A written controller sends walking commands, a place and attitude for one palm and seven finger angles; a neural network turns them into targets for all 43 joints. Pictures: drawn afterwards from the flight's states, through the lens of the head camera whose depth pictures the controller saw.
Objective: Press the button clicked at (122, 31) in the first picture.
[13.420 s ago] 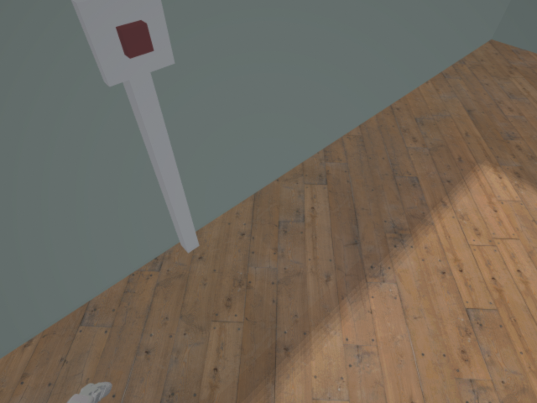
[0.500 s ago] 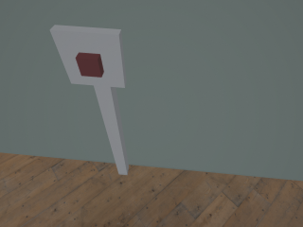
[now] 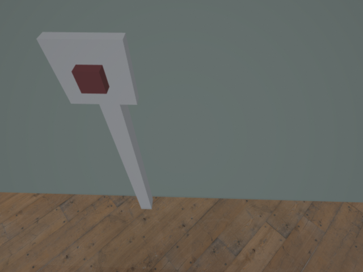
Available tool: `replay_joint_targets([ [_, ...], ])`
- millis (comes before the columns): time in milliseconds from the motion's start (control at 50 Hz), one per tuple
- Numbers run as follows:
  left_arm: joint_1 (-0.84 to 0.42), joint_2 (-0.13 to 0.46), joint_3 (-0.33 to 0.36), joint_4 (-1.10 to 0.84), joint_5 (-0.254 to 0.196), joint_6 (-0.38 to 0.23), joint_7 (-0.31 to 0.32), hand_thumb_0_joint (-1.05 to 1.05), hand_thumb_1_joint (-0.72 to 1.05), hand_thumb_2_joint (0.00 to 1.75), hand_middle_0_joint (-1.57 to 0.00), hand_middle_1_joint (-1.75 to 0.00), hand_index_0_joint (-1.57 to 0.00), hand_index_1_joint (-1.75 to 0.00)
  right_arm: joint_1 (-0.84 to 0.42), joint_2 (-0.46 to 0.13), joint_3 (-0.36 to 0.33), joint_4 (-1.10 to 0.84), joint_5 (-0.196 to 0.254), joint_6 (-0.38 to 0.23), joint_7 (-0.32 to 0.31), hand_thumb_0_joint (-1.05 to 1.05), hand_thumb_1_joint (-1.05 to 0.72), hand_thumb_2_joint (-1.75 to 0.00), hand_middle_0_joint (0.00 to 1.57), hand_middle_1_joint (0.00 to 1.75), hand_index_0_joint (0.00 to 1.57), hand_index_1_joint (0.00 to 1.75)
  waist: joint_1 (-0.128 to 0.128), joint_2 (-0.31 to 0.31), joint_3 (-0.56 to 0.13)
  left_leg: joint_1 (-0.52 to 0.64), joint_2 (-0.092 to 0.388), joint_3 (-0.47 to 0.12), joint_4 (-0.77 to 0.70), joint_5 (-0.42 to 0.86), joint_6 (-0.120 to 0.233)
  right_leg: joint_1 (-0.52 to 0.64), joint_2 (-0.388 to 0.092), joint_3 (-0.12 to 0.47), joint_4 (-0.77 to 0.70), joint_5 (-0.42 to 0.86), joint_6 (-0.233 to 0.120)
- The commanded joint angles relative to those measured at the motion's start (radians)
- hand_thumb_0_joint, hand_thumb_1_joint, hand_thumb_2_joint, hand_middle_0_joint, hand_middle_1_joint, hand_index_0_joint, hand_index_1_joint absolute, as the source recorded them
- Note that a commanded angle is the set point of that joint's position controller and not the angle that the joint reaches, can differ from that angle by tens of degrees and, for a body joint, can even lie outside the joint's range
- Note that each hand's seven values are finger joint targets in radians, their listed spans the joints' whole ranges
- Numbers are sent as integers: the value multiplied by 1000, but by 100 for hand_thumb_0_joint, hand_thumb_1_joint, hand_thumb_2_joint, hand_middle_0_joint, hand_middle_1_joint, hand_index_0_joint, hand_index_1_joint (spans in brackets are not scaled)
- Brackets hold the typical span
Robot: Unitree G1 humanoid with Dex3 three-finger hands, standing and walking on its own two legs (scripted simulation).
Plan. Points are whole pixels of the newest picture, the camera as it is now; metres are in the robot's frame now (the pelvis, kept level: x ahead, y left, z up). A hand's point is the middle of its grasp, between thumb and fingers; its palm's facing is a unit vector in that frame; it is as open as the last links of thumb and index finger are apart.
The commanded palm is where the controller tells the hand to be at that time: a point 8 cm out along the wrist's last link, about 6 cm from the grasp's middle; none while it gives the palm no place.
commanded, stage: look again from close up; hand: left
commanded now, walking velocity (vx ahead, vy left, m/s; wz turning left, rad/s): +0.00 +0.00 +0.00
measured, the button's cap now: (92, 78) +0.50 +0.23 +0.16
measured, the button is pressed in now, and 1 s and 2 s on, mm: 0 0 0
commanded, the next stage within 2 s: raise the hand and make a fist in 0.42 s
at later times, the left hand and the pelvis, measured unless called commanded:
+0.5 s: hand out of the picture +0.04 +0.23 -0.16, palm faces +0.03 -0.97 -0.26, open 7.4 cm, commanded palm none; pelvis +0.00 +0.03 +0.01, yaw -1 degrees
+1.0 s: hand out of the picture +0.09 +0.23 -0.03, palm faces +0.14 -0.99 -0.03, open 5.0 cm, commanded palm +0.10 +0.28 +0.00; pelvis -0.09 +0.02 -0.06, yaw +2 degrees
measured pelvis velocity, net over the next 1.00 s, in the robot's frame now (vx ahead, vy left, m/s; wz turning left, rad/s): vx -0.09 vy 0.02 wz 0.03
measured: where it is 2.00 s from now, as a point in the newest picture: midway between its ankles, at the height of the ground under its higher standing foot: outside the picture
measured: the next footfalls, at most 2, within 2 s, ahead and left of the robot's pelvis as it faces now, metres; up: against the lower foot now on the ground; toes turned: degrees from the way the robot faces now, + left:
none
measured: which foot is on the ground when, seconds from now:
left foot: down 0.00-1.00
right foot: down 0.00-1.00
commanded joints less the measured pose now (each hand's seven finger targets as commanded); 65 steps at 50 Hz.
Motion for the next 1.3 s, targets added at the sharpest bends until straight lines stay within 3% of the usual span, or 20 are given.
replay_joint_targets([
  [0, 53, 168, 35, -54, -6, -32, 26, 0, 90, 90, -20, -30, -20, -30, -20, -54, -11, -67, 17, -43, -18, 0, -90, -90, 20, 30, 20, 30, 17, -92, -73, -37, 0, 21, -32, 21, 7, 166, -239, 196, -87, 758, -39],
  [100, 76, 161, 35, -31, -13, -19, 33, 0, 90, 90, -20, -30, -20, -30, 10, -91, -21, -15, 22, -47, -37, 0, -90, -90, 20, 30, 20, 30, 15, 31, -61, 145, 57, 1, -83, 479, 30, 95, -163, 112, -18, 794, 29],
  [280, 5, 198, 38, -44, -8, -11, 27, 0, 90, 90, -20, -30, -20, -30, -71, -169, -34, -24, 18, -47, -36, 0, -90, -90, 20, 30, 20, 30, 13, -22, -29, 177, 81, -33, -142, 524, 38, 77, -145, 102, -57, 591, 19],
  [480, -83, 247, 36, -53, -8, -6, 13, 0, 90, 90, -20, -30, -20, -30, -145, -227, -28, -19, 15, -52, -19, 0, -90, -90, 20, 30, 20, 30, 24, -28, 31, 134, 86, -78, -277, 289, 47, 53, -145, 115, -141, 262, 27],
  [500, 15, 181, 21, -35, 4, -26, 54, 0, 90, 90, -20, -30, -20, -30, -174, -175, -8, -82, 25, -55, -12, 0, -90, -90, 20, 30, 20, 30, 52, -88, 144, 53, 84, -17, -72, 385, 10, -52, -201, 173, -131, 595, 76],
  [520, -796, 502, 295, -1523, -176, -218, 41, 0, 90, 90, -23, -33, -23, -33, -145, -296, -53, -410, 82, -181, -41, 0, -90, -90, 20, 30, 20, 30, -63, 80, -408, 332, -19, -68, -195, 596, -3, 2, -88, 52, -7, 567, 15],
  [540, -222, 368, 209, -1235, -109, -177, 24, 0, 90, 90, -25, -36, -25, -36, -192, -216, -9, -382, 53, -278, -75, 0, -90, -90, 20, 30, 20, 30, 45, 246, -341, 521, 67, -91, -221, 790, -4, -99, -46, 16, 71, 264, 16],
  [560, -193, 271, 143, -1175, -149, -149, 56, 0, 90, 90, -28, -39, -28, -39, -185, -227, -13, -322, 55, -296, -83, 0, -90, -90, 20, 30, 20, 30, 5, 206, -311, 379, 54, -80, -223, 676, -56, -123, -50, -25, 90, 88, 28],
  [580, 31, 42, 8, -1049, -161, -83, 47, 0, 90, 90, -31, -42, -31, -42, -126, -173, -13, -328, 73, -302, -64, 0, -90, -90, 20, 30, 20, 30, -20, 142, -202, 340, 53, -90, -238, 549, -46, -194, -44, -22, 85, 38, 40],
  [620, -150, 138, 92, -1143, -186, -162, 19, 0, 90, 90, -36, -48, -36, -48, -161, -239, -41, -414, 54, -317, -53, 0, -90, -90, 20, 30, 20, 30, -38, 28, -51, 122, 24, -114, -190, 187, -37, -252, -46, -34, 58, 23, 38],
  [640, -62, 118, 109, -1025, -195, -215, -10, 0, 90, 90, -39, -51, -39, -51, -166, -238, -43, -426, 49, -315, -53, 0, -90, -90, 20, 30, 20, 30, -22, -89, 19, 0, 5, -114, -152, 50, -33, -299, -38, -53, 50, 3, 39],
  [700, 130, 82, 154, -798, -249, -407, -161, 0, 90, 90, -47, -60, -47, -60, -208, -237, -49, -486, 47, -311, -28, 0, -90, -90, 20, 30, 20, 30, 29, -326, 14, -264, -26, -69, 17, -97, -27, -455, -31, -60, 168, -170, 36],
  [740, 154, 131, 186, -792, -288, -538, -295, 0, 90, 90, -53, -66, -53, -66, -229, -250, -62, -549, 47, -322, -7, 0, -90, -90, 20, 30, 20, 30, 52, -308, -62, -352, -45, -34, 111, -129, -33, -493, -42, -21, 223, -271, 27],
  [760, 178, 181, 234, -765, -300, -556, -345, 0, 90, 90, -56, -69, -56, -69, -230, -257, -67, -587, 54, -321, 4, 0, -90, -90, 20, 30, 20, 30, 72, -198, -81, -370, -57, -15, 136, -142, -32, -477, -53, 13, 231, -294, 17],
  [820, 67, 311, 322, -1000, -320, -498, -370, 0, 90, 90, -64, -78, -64, -78, -274, -255, -51, -703, 80, -308, -4, 0, -90, -90, 20, 30, 20, 30, 103, 20, -238, -369, -62, -10, 114, -275, -11, -429, -61, 50, 269, -350, 21],
  [920, -225, 306, 283, -1455, -318, -505, -212, 0, 90, 90, -78, -93, -78, -93, -218, -204, -26, -712, 70, -294, -45, 0, -90, -90, 20, 30, 20, 30, 25, 155, -281, -307, -24, -78, 109, -380, 11, -463, -49, 81, 270, -367, 25],
  [1000, -191, 256, 160, -1455, -287, -555, -187, 0, 90, 90, -89, -105, -89, -105, -173, -225, -4, -656, 61, -327, -64, 0, -90, -90, 20, 30, 20, 30, -52, 69, -179, -319, -17, -102, 159, -348, 20, -527, -33, 81, 249, -372, 29],
  [1060, -140, 278, 132, -1268, -288, -467, -282, 0, 90, 90, -97, -114, -97, -114, -158, -246, 5, -635, 76, -335, -73, 0, -90, -90, 20, 30, 20, 30, -77, 14, -92, -363, -26, -95, 183, -314, 25, -505, -34, 114, 179, -396, 38],
  [1180, -73, 412, 335, -1203, -370, -172, -374, 0, 90, 90, -113, -132, -113, -132, -192, -230, 3, -691, 99, -298, -94, 0, -90, -90, 20, 30, 20, 30, 49, -55, -205, -332, -35, -48, 179, -120, 24, -289, -93, 195, 59, -403, 57],
  [1280, -51, 364, 416, -1410, -411, -261, -270, 0, 90, 90, -127, -147, -127, -147, -178, -185, 4, -667, 79, -323, -79, 0, -90, -90, 20, 30, 20, 30, 68, -35, -260, -214, -26, -59, 138, 103, 14, -207, -63, 126, 121, 27, 57],
])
